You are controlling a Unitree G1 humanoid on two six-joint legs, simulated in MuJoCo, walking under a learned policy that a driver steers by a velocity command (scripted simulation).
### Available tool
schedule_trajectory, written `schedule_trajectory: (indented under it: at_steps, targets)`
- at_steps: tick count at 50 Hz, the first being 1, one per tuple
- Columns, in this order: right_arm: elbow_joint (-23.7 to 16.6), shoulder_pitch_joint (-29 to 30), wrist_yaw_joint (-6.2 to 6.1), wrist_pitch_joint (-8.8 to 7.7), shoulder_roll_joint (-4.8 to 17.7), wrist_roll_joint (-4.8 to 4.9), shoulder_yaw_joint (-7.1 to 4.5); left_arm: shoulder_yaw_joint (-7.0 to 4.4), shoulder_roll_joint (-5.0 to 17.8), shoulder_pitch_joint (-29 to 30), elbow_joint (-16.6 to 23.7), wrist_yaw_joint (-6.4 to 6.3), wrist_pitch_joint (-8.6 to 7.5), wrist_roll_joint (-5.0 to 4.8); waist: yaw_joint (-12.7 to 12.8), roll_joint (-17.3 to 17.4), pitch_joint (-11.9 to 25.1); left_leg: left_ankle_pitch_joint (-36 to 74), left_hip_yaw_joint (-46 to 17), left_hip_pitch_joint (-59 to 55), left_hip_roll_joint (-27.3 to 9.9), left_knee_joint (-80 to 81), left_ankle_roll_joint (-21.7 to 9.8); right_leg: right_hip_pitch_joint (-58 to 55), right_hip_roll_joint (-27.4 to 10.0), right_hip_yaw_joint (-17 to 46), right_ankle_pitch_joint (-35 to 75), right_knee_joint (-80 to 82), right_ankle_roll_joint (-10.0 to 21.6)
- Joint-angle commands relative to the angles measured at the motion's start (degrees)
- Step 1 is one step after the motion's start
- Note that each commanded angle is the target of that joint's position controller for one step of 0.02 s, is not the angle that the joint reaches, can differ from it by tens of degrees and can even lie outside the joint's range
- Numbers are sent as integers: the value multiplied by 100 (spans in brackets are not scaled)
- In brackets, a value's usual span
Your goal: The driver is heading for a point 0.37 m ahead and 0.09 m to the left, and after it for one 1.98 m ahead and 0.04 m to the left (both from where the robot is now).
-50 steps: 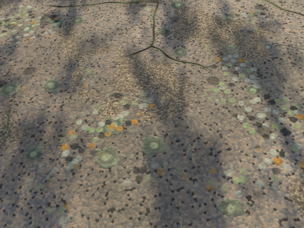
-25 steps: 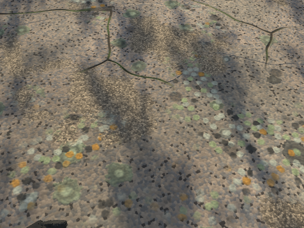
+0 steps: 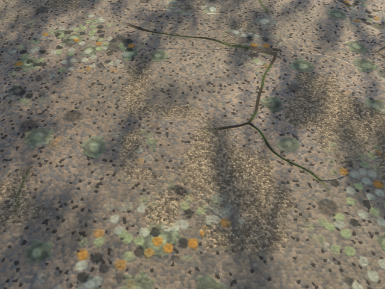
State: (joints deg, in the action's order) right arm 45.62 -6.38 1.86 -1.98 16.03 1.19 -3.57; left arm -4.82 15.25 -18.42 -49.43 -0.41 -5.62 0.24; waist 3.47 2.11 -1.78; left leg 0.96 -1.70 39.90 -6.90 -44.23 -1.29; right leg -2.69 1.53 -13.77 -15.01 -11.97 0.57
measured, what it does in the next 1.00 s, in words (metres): walks ahead: left foot, then right foot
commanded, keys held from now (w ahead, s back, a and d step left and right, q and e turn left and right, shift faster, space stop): w+q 0.34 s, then w+e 0.66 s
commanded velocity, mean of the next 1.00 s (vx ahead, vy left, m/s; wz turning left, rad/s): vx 0.50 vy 0.00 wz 0.06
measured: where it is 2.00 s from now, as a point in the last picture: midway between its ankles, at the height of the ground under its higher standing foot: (211, 136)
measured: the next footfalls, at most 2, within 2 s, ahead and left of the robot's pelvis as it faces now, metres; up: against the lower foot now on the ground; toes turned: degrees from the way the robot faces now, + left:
left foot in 0.14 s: +0.25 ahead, +0.13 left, +0.00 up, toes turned +8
right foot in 0.68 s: +0.60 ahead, -0.01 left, +0.00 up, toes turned +9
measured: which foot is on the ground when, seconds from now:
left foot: up 0.00-0.12, down 0.14-0.70, up 0.72-1.00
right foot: down 0.00-0.14, up 0.16-0.66, down 0.68-1.00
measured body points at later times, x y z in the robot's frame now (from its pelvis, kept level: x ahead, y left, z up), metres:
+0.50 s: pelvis +0.29 +0.06 +0.01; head +0.31 +0.09 +0.45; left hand +0.43 +0.35 -0.09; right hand +0.42 -0.20 -0.10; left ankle +0.22 +0.13 -0.74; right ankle +0.51 -0.07 -0.68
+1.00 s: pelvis +0.60 +0.06 +0.01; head +0.64 +0.05 +0.45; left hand +0.65 +0.35 -0.10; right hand +0.81 -0.18 -0.08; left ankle +0.76 +0.25 -0.68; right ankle +0.56 -0.01 -0.74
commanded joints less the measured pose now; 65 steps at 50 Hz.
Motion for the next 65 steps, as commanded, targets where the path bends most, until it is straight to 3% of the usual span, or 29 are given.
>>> schedule_trajectory:
  at_steps: [1,4,6,7,8,9,10,11,14,22,28,31,33,34,35,36,37,38,40,44,49,54,57,58,59,60,61,62,65]
  targets:
    - [-606,647,124,-64,203,3,21,-234,984,127,311,-49,12,-95,10,-314,-497,-73,204,106,1,507,-137,122,-1822,347,1839,405,832]
    - [-802,600,185,-43,396,20,-66,-287,1187,129,293,-65,153,-159,-178,-534,-223,-911,637,-404,396,699,-411,-343,-1895,134,3826,-412,672]
    - [-605,-545,150,-17,783,66,-301,-294,1300,281,349,-87,267,-201,-874,-647,507,-1159,959,-2027,958,927,-720,-138,-1696,-86,5336,-2144,461]
    - [-340,-1551,54,21,1214,73,-529,-228,1184,237,403,-114,263,-161,-1333,-437,1043,-913,607,-3731,1011,1132,-958,861,-1470,-149,4564,-3655,200]
    - [-287,-1785,-49,45,1928,91,-687,0,417,-152,705,-79,160,71,-889,1076,1436,-1480,-2251,-5665,-481,1418,-1814,3405,-608,-3,-81,-5850,-225]
    - [-556,-1795,-4,-61,1816,11,-579,95,421,15,847,-16,-103,-57,-885,862,2451,-2327,-4830,-6405,-1250,2515,-2467,4396,86,1558,-2080,-6858,-229]
    - [-513,-1706,38,-139,1353,-43,-447,-12,849,758,1027,44,-241,-297,-1114,319,1860,-2083,-4193,-6151,-1150,2828,-2078,5002,-211,1917,-1603,-6947,-94]
    - [-510,-1444,37,-194,1160,-15,-396,17,803,893,1073,38,-314,-301,-930,151,1213,-1635,-3371,-5378,-936,2784,-1879,5047,-458,1863,-1095,-6536,23]
    - [-785,-557,-21,-214,700,-91,-244,-76,887,674,937,-32,-195,-14,-289,-7,596,-260,-2113,-3436,-377,2977,-1578,3916,-902,1895,-308,-5486,-48]
    - [-555,-1054,-221,-251,770,-66,-210,135,379,1534,1119,88,-39,-25,-664,245,198,244,-678,-2847,108,3254,-1149,3589,-709,1472,2155,-2710,-342]
    - [-230,-1499,-201,-236,932,-94,-221,152,528,2186,1384,296,-104,-137,-950,166,-208,207,-762,-4121,-568,3090,-1066,4279,-573,1448,1907,-1952,104]
    - [-205,-1357,-259,-159,1030,-97,-254,121,612,1875,1395,402,-106,-140,-699,245,-27,1827,-478,-4570,-670,2564,-867,3936,-324,1314,1122,-1851,401]
    - [-292,-1118,-304,-87,1081,-116,-249,-62,920,761,1119,366,-65,-102,-77,227,734,3783,-48,-4434,-360,1173,-645,2330,146,953,1113,-1744,665]
    - [-400,-1097,-347,-85,976,-164,-184,-168,1197,-82,974,321,-37,-79,295,-43,1311,3050,146,-3519,-162,-189,-442,816,-284,1646,1451,-1840,934]
    - [-613,-1722,-303,-207,474,-228,-26,-302,1772,-551,976,298,-32,-38,33,-1391,2032,-118,304,-1228,839,-2523,53,-1307,-1675,4432,879,-1587,1964]
    - [-575,-1607,-224,-363,542,-192,22,-204,1360,-701,887,316,-10,-160,161,-1627,2354,-3143,-405,-41,1217,-3298,124,-2023,-2029,6080,17,-681,2239]
    - [-731,-1097,-130,-491,861,7,-44,-122,1090,-429,950,273,27,-165,250,-1176,1543,-2857,-652,561,827,-3517,40,-1550,-1908,5421,-478,-569,1929]
    - [-842,-678,-107,-569,849,31,-17,-94,995,-126,1048,244,61,-122,184,-581,997,-2437,-546,543,579,-3203,-24,-732,-1689,4755,-245,-496,1731]
    - [-916,-506,-149,-568,822,-188,-68,-5,810,312,1184,217,87,-43,-207,-152,398,-1970,-437,22,255,-2260,38,632,-1313,3960,872,-242,1593]
    - [-978,-595,-220,-394,587,-242,-23,-48,940,372,1210,108,92,-86,-422,-491,313,-1624,-195,-390,237,-1198,394,1513,-962,3255,2017,-57,1635]
    - [-1209,455,-189,-431,338,-193,81,-108,1086,-56,1023,-21,197,-177,-12,-633,261,269,-84,-1046,644,856,543,1863,-542,2854,1725,-227,1201]
    - [-1331,821,-84,-543,599,-86,-32,-113,1034,-352,915,-71,324,-200,29,-788,257,-70,-338,-1271,800,1688,353,1064,-839,3679,1213,-846,1041]
    - [-1128,-167,-131,-619,886,-120,-208,-66,849,-97,1028,-55,353,-152,-552,-890,706,-327,-311,-2827,608,2052,-80,1195,-581,3677,1728,-1867,738]
    - [-1074,-1031,-191,-625,1193,-217,-300,53,532,-41,1164,-26,320,-68,-938,-393,1488,-578,-1138,-4293,-319,1877,-478,1872,-256,3232,1103,-3343,533]
    - [-856,-1529,-179,-534,1581,-259,-406,174,187,-872,1293,-23,267,-196,-623,1453,2217,-1573,-3615,-6156,-1592,2187,-1425,3878,523,2448,-1637,-5124,167]
    - [-903,-1514,-149,-493,1106,-119,-320,95,737,-885,1180,-37,258,-251,-718,1178,1926,-2764,-4297,-5999,-1749,2487,-1399,4637,51,2489,-1825,-5954,85]
    - [-949,-1294,-174,-458,774,-110,-229,-4,1062,-287,1225,-32,288,-229,-871,571,1154,-2762,-3439,-5320,-1485,2595,-1141,4842,-146,2418,-1285,-6216,28]
    - [-941,-1072,-169,-426,688,-162,-180,-2,1001,58,1297,-38,306,-159,-806,159,700,-2107,-2742,-4614,-1205,2698,-997,4699,-306,2228,-857,-6145,-17]
    - [-771,-840,-129,-441,477,-214,-97,30,660,214,1391,40,299,-159,-484,394,178,-970,-1618,-3451,-666,3142,-967,4206,-580,2117,-403,-5520,-35]
Velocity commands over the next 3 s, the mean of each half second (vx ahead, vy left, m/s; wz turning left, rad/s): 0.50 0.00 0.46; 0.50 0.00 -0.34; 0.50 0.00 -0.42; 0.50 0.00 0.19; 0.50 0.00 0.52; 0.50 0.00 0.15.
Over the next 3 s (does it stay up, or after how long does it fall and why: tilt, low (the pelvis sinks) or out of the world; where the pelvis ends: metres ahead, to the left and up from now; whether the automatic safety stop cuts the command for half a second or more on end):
stays up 1.69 0.03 0.01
